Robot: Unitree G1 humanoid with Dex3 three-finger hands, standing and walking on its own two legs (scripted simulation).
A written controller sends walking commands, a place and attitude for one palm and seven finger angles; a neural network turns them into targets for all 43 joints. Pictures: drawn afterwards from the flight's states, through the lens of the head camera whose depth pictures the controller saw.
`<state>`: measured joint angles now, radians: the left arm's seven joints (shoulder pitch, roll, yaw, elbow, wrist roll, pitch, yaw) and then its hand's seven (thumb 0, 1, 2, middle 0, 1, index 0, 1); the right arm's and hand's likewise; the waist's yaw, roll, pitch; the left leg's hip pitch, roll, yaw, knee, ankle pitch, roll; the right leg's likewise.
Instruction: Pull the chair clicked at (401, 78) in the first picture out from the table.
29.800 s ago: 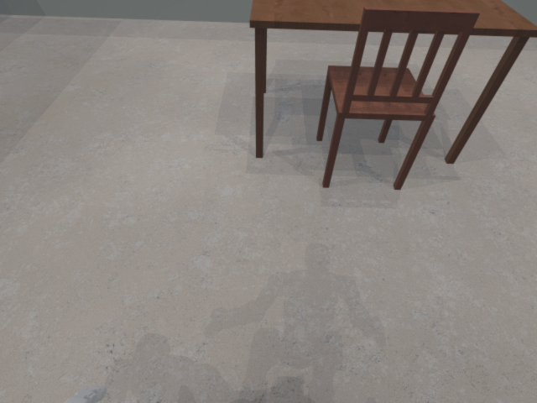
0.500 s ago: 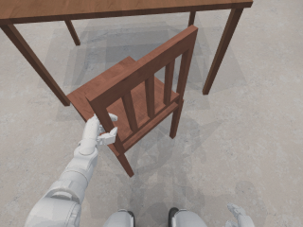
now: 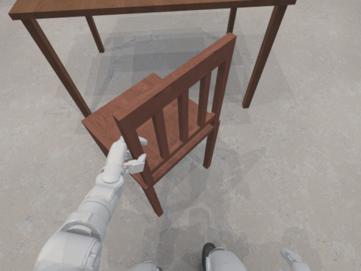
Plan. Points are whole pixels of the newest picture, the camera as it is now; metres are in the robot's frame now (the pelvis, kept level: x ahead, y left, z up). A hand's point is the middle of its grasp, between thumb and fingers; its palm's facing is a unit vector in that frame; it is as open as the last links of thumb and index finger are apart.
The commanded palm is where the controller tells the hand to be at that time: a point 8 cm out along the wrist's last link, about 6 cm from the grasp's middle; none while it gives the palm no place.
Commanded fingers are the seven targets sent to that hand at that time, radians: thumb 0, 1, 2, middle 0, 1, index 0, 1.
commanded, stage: step backward, pulling the chair out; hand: left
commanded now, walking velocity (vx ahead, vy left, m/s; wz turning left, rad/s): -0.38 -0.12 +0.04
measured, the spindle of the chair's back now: (183, 117) +0.53 -0.03 -0.08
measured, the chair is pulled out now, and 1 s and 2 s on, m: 0.39 0.52 0.52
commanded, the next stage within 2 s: stop walking, hand still on the chair in 0.42 s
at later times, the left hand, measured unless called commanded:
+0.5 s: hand (134, 197) +0.28 +0.10 -0.05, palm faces -0.11 -0.96 -0.25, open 6.3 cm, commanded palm +0.29 +0.16 -0.04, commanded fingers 0.00 0.90 0.90 -0.50 -1.45 -0.50 -1.45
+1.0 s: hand (131, 213) +0.25 +0.11 -0.05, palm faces -0.09 -0.96 -0.26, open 6.3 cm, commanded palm +0.23 +0.16 -0.03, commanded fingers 0.00 0.90 0.90 -0.50 -1.45 -0.50 -1.45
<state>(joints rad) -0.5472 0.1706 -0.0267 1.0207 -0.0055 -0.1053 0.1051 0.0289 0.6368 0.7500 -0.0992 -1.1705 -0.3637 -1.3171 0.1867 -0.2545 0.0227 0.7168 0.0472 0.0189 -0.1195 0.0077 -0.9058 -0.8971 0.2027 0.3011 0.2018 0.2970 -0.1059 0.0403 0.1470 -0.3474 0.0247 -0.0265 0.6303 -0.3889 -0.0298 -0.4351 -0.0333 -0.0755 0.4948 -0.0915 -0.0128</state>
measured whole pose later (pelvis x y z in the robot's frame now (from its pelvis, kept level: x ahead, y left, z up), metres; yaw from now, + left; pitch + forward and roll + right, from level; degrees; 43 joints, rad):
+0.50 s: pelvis -0.08 +0.00 +0.00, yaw -1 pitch +0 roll +1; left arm -0.53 0.17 -0.05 1.04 -0.02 -0.09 0.10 0.05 0.65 0.76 -0.08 -1.18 -0.36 -1.30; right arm 0.23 -0.28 0.02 0.71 0.05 0.00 -0.13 0.01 -0.91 -0.90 0.20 0.30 0.20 0.30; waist -0.07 0.01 0.14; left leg -0.32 0.02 0.02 0.54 -0.22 -0.02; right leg -0.42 -0.05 -0.04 0.55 -0.21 0.00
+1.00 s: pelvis -0.04 -0.01 +0.01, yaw -1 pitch -1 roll +1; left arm -0.17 0.15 -0.09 0.73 0.00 -0.05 0.11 0.07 0.62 0.79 -0.09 -1.21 -0.40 -1.31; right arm 0.23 -0.23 0.04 0.69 0.03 0.01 -0.12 0.01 -0.91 -0.90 0.20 0.30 0.20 0.30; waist -0.04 0.03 0.07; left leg -0.19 0.04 0.02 0.46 -0.25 -0.03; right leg -0.28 -0.04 -0.04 0.47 -0.17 0.00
